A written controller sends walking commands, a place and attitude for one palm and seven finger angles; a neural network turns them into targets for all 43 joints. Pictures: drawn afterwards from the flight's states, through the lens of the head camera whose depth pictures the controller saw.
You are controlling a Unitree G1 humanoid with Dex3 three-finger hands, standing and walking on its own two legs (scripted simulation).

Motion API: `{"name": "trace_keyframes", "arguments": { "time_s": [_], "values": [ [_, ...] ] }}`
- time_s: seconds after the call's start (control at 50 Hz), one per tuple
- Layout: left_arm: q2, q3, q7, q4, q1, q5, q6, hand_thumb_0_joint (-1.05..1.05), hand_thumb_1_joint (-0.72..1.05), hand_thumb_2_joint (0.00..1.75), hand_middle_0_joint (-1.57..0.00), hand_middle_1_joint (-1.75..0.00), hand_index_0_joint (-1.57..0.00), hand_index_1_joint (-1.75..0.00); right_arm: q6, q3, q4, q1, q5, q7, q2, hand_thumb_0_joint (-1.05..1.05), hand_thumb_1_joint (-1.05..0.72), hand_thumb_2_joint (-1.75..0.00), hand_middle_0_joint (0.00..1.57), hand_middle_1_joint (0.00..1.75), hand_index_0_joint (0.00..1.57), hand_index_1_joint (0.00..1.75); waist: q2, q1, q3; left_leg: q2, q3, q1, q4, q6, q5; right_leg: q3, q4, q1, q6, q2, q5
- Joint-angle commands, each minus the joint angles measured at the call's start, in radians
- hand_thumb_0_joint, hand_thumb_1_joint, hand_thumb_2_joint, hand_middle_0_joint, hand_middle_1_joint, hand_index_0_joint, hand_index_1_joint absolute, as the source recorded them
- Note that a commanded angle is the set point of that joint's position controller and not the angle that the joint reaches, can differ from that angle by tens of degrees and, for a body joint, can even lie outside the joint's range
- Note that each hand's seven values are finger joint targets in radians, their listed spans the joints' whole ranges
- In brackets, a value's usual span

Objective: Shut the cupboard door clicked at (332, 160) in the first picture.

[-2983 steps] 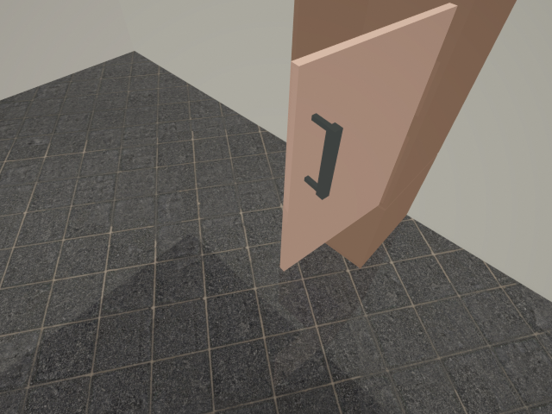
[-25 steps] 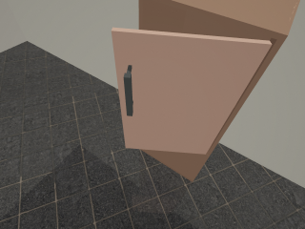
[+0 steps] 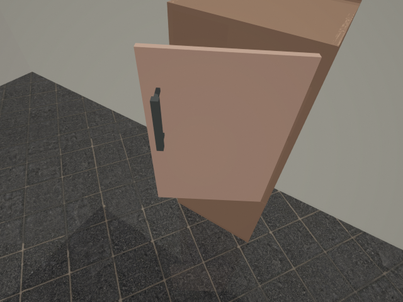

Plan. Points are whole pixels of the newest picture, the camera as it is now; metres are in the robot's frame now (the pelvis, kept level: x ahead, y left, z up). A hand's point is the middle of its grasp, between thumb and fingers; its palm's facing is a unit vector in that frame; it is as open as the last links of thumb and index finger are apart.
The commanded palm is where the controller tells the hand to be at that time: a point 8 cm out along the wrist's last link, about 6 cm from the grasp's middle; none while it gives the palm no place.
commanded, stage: come to a stop and stand still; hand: left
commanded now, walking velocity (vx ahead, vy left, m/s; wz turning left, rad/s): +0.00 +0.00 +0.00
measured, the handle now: (159, 121) +0.52 +0.13 +0.06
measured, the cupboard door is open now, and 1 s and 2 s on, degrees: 30 30 30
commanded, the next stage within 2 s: look again from close up in 0.08 s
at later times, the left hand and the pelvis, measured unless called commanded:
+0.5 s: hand out of the picture +0.02 +0.19 -0.18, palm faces +0.03 -0.98 -0.21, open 7.4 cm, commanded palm none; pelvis +0.02 +0.02 -0.01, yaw +1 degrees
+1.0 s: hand out of the picture +0.04 +0.20 -0.19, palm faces -0.04 -0.98 -0.19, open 7.4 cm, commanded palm none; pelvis +0.04 +0.02 -0.01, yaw -2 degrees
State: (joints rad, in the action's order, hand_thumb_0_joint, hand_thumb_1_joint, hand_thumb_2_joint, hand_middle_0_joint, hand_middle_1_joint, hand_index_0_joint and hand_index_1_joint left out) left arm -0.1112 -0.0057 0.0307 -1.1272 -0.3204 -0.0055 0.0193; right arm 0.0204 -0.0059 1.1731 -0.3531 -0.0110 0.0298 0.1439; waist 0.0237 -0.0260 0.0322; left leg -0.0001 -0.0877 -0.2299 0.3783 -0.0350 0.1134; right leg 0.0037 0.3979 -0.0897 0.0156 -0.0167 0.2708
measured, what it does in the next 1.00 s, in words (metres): stands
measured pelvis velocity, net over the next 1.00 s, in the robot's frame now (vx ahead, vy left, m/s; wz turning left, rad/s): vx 0.04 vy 0.02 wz -0.04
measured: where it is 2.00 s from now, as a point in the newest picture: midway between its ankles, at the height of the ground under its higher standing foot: outside the picture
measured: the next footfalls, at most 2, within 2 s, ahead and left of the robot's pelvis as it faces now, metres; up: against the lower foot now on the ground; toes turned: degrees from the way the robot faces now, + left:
left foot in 1.40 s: +0.11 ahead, +0.05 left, +0.00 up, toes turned +3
right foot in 1.68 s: +0.11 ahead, -0.20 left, +0.00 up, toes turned -4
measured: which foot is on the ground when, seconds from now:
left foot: down 0.00-1.00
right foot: down 0.00-1.00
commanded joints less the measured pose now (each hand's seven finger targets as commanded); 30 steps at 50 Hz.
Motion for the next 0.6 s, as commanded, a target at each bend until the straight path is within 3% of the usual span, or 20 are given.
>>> {"name": "trace_keyframes", "arguments": {
  "time_s": [0.0, 0.14, 0.16, 0.18, 0.2, 0.22, 0.24, 0.28, 0.34, 0.4, 0.58],
  "values": [
    [-0.093, 0.023, 0.009, 0.012, -0.067, -0.002, -0.020, 0.00, 0.90, 0.90, -0.20, -0.30, -0.20, -0.30, -0.017, -0.016, -0.033, -0.038, -0.002, 0.007, 0.074, 0.00, -0.90, -0.90, 0.20, 0.30, 0.20, 0.30, -0.023, 0.014, 0.082, -0.090, 0.133, 0.050, -0.080, 0.020, 0.150, -0.113, -0.138, -0.185, 0.033, 0.110, 0.097],
    [-0.070, 0.021, 0.012, 0.000, -0.093, -0.004, -0.020, 0.00, 0.90, 0.90, -0.20, -0.30, -0.20, -0.30, -0.020, -0.015, -0.030, -0.050, 0.000, 0.011, 0.063, 0.00, -0.90, -0.90, 0.20, 0.30, 0.20, 0.30, -0.010, 0.017, 0.105, -0.098, 0.146, 0.038, -0.086, 0.014, 0.139, -0.099, -0.123, -0.183, 0.029, 0.103, 0.061],
    [-0.100, -0.002, 0.041, 0.006, -0.138, -0.032, -0.067, 0.00, 0.90, 0.90, -0.20, -0.30, -0.20, -0.30, -0.048, -0.003, -0.110, 0.085, -0.003, -0.012, 0.094, 0.00, -0.90, -0.90, 0.20, 0.30, 0.20, 0.30, -0.080, 0.060, 0.128, -0.090, 0.111, -0.036, 0.144, 0.038, 0.020, -0.132, -0.118, -0.208, 0.030, 0.144, -0.187],
    [-0.152, 0.011, 0.035, 0.056, -0.078, -0.017, -0.070, 0.00, 0.90, 0.90, -0.20, -0.30, -0.20, -0.30, -0.037, -0.009, -0.133, 0.011, -0.002, -0.020, 0.054, 0.00, -0.90, -0.90, 0.20, 0.30, 0.20, 0.30, -0.058, -0.020, 0.073, -0.070, 0.112, -0.014, 0.138, 0.031, 0.172, -0.151, -0.144, -0.257, 0.055, 0.172, 0.133],
    [-0.140, 0.015, 0.028, 0.072, -0.044, -0.017, -0.065, 0.00, 0.90, 0.90, -0.20, -0.30, -0.20, -0.30, -0.030, -0.015, -0.119, -0.015, -0.010, -0.020, 0.062, 0.00, -0.90, -0.90, 0.20, 0.30, 0.20, 0.30, -0.110, -0.028, 0.084, -0.064, 0.115, -0.019, 0.126, 0.023, 0.198, -0.139, -0.110, -0.286, 0.064, 0.145, 0.228],
    [-0.134, 0.013, 0.027, 0.072, -0.052, -0.016, -0.072, 0.00, 0.90, 0.90, -0.20, -0.30, -0.20, -0.30, -0.036, -0.009, -0.117, -0.038, -0.014, -0.021, 0.054, 0.00, -0.90, -0.90, 0.20, 0.30, 0.20, 0.30, -0.122, -0.022, 0.041, -0.072, 0.125, -0.016, 0.125, 0.017, 0.131, -0.107, -0.074, -0.245, 0.067, 0.132, 0.127],
    [-0.123, 0.011, 0.025, 0.071, -0.065, -0.012, -0.072, 0.00, 0.90, 0.90, -0.20, -0.30, -0.20, -0.30, -0.039, -0.007, -0.128, -0.046, -0.011, -0.019, 0.058, 0.00, -0.90, -0.90, 0.20, 0.30, 0.20, 0.30, -0.085, -0.019, 0.009, -0.075, 0.133, -0.014, 0.111, 0.009, 0.144, -0.098, -0.050, -0.223, 0.064, 0.115, 0.127],
    [-0.099, 0.008, 0.024, 0.074, -0.072, -0.011, -0.066, 0.00, 0.90, 0.90, -0.20, -0.30, -0.20, -0.30, -0.041, -0.011, -0.147, -0.038, -0.011, -0.016, 0.076, 0.00, -0.90, -0.90, 0.20, 0.30, 0.20, 0.30, -0.020, -0.011, 0.010, -0.086, 0.157, -0.035, 0.080, -0.007, 0.172, -0.084, -0.009, -0.227, 0.060, 0.092, 0.140],
    [-0.095, 0.009, 0.023, 0.079, -0.089, -0.013, -0.059, 0.00, 0.90, 0.90, -0.20, -0.30, -0.20, -0.30, -0.050, -0.012, -0.161, -0.007, -0.009, -0.013, 0.091, 0.00, -0.90, -0.90, 0.20, 0.30, 0.20, 0.30, -0.036, 0.015, 0.031, -0.102, 0.184, -0.075, 0.034, -0.023, 0.146, -0.063, 0.041, -0.194, 0.049, 0.074, 0.077],
    [-0.100, 0.007, 0.023, 0.082, -0.090, -0.014, -0.054, 0.00, 0.90, 0.90, -0.20, -0.30, -0.20, -0.30, -0.051, -0.014, -0.161, 0.014, -0.005, -0.012, 0.109, 0.00, -0.90, -0.90, 0.20, 0.30, 0.20, 0.30, 0.045, 0.024, 0.067, -0.106, 0.192, -0.081, 0.006, -0.029, 0.162, -0.065, 0.035, -0.204, 0.040, 0.075, 0.074],
    [-0.167, 0.018, 0.018, 0.101, -0.066, -0.014, -0.051, 0.00, 0.90, 0.90, -0.20, -0.30, -0.20, -0.30, -0.063, -0.020, -0.159, 0.067, -0.003, -0.010, 0.157, 0.00, -0.90, -0.90, 0.20, 0.30, 0.20, 0.30, -0.013, 0.031, 0.005, -0.111, 0.163, 0.014, 0.008, -0.034, 0.020, -0.066, 0.025, -0.166, 0.027, 0.095, -0.025]
  ]
}}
